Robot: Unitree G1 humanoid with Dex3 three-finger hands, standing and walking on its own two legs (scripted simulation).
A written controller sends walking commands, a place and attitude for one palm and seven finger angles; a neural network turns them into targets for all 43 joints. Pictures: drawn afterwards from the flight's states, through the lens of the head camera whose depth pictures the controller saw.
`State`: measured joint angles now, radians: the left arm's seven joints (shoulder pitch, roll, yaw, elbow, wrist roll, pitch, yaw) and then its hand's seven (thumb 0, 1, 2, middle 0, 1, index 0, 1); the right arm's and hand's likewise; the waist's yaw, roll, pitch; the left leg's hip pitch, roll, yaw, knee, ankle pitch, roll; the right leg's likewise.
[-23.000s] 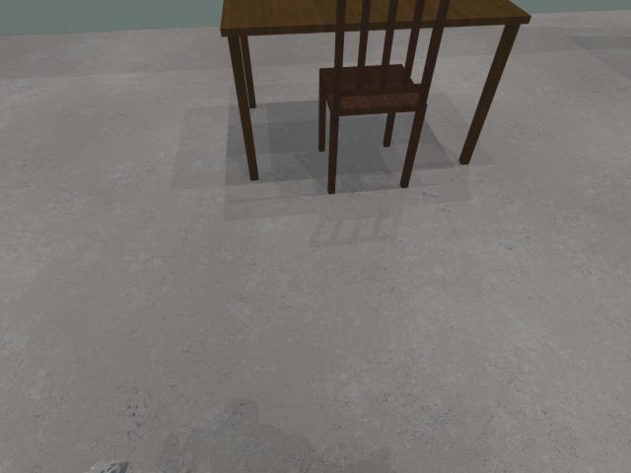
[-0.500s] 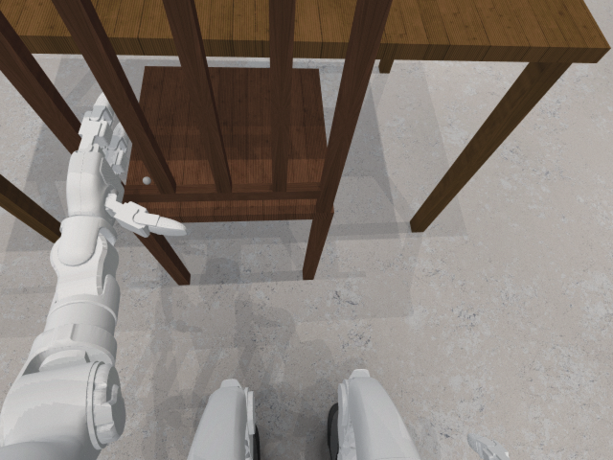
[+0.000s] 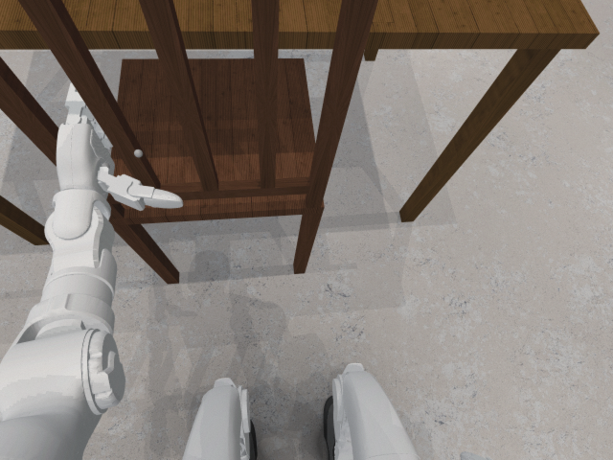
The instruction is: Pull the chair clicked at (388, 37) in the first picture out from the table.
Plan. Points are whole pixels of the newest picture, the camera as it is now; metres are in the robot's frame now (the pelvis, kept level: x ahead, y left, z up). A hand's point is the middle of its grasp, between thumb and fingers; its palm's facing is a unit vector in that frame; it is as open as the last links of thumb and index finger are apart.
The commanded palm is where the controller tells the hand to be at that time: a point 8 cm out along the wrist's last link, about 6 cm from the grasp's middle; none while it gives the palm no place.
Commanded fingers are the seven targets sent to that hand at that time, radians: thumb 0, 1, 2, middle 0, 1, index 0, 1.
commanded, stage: push the fingers through the gap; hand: left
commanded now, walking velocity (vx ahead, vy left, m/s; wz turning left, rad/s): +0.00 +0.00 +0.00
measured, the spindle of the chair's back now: (187, 107) +0.53 +0.12 +0.07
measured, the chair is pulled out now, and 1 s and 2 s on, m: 0.00 0.00 0.03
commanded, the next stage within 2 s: hook a spindle and tug to test in 0.26 s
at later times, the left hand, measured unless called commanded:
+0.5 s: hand (135, 157) +0.48 +0.19 +0.03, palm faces +0.06 -1.00 -0.03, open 16.8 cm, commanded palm +0.46 +0.22 +0.03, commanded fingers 0.00 -0.50 0.30 -0.20 -0.52 -0.20 -0.52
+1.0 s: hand (135, 153) +0.49 +0.19 +0.03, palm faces +0.07 -1.00 -0.03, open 10.2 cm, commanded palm +0.46 +0.22 +0.03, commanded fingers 0.00 0.51 0.73 -0.50 -1.45 -0.50 -1.45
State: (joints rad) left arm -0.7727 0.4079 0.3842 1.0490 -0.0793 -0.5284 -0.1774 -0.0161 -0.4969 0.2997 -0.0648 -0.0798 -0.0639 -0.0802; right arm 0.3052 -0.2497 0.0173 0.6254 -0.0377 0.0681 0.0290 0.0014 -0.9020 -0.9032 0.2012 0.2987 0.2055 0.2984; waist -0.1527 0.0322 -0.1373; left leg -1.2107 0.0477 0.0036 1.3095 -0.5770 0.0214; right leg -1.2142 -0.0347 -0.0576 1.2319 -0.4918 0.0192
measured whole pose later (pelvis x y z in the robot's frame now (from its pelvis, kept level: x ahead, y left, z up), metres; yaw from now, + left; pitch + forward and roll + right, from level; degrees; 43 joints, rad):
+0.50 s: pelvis +0.00 +0.00 +0.00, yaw +0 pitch +27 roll -3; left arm -0.76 0.41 0.39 1.05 -0.09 -0.53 -0.19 -0.02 -0.50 0.30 -0.09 -0.15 -0.09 -0.15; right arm 0.28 -0.25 0.02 0.62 -0.03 0.07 0.02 0.00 -0.90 -0.90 0.20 0.30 0.21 0.30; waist -0.15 0.03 -0.14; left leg -1.20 0.05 -0.01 1.31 -0.57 0.02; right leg -1.20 -0.03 -0.07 1.23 -0.49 0.01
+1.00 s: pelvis +0.00 +0.00 +0.00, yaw +0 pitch +28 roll -4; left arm -0.77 0.41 0.37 1.04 -0.09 -0.51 -0.15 -0.01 0.00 0.51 -0.45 -1.29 -0.41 -1.29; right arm 0.30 -0.24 0.02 0.63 -0.04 0.08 0.03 0.00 -0.90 -0.90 0.20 0.30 0.21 0.30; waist -0.15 0.03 -0.14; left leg -1.21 0.05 -0.01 1.31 -0.58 0.02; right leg -1.21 -0.03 -0.06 1.22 -0.49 0.02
